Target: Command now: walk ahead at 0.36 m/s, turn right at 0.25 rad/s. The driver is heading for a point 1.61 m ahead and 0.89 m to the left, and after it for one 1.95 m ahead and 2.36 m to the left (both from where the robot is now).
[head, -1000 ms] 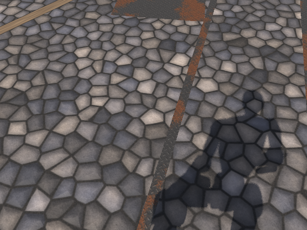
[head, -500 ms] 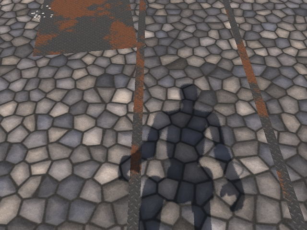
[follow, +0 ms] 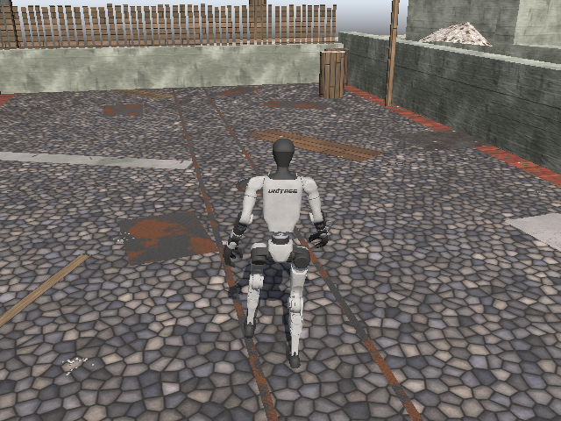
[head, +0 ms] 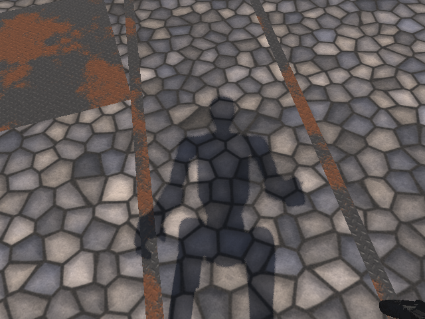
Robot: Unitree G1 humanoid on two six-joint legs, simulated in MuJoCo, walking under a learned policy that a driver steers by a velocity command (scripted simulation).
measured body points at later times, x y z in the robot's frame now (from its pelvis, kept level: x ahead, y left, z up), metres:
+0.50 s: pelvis +0.16 +0.03 -0.01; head +0.20 +0.04 +0.44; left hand +0.27 +0.33 -0.11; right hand +0.33 -0.24 -0.12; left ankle +0.23 +0.14 -0.75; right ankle +0.23 -0.11 -0.73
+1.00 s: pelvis +0.18 +0.04 -0.02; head +0.20 +0.07 +0.43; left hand +0.16 +0.36 -0.12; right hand +0.46 -0.12 -0.10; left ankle +0.13 +0.14 -0.75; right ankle +0.23 -0.10 -0.74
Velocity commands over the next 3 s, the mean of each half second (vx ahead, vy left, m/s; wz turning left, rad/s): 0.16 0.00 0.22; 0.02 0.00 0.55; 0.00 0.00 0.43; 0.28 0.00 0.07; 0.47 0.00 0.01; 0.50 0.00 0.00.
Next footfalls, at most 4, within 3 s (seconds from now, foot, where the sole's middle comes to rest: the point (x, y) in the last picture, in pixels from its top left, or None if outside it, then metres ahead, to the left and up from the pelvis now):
0.12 left None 0.27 0.14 -0.78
0.56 right None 0.27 -0.09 -0.78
0.96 left None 0.16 0.16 -0.78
1.42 right None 0.31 -0.03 -0.78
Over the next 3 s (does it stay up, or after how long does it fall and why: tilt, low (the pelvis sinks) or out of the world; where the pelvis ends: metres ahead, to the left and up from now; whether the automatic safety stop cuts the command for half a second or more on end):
stays up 0.70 0.47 0.00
